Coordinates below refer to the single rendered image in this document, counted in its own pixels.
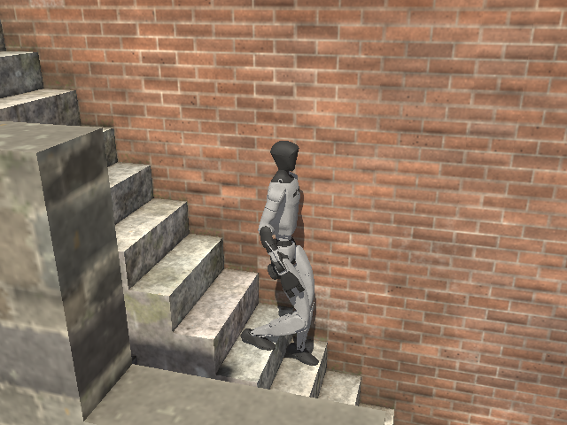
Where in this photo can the stairs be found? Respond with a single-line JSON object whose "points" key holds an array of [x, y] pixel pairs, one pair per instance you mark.
{"points": [[185, 311]]}

